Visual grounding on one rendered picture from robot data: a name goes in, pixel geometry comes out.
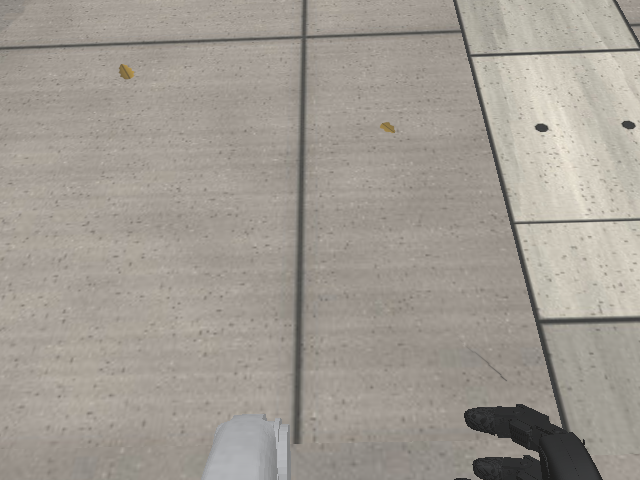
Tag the robot left thigh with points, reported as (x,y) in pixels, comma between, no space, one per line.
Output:
(248,447)

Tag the robot right hand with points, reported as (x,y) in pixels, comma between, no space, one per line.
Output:
(562,455)

